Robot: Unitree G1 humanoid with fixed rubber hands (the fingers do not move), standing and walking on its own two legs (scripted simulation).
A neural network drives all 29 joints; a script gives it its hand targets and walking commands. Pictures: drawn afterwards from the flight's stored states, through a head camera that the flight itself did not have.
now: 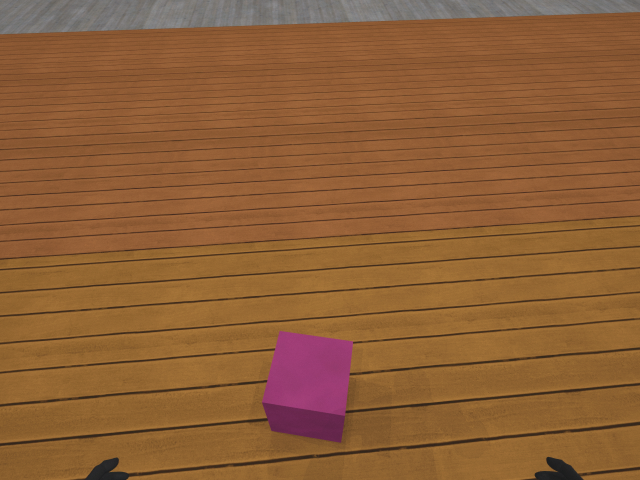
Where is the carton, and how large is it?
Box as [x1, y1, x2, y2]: [262, 331, 352, 442]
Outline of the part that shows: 279,331 262,400 271,430 340,442 345,411 352,341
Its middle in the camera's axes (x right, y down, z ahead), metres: -0.03 +0.43 +1.13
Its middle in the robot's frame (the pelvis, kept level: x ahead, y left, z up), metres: +0.47 +0.04 -0.66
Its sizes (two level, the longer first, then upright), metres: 0.210 0.200 0.250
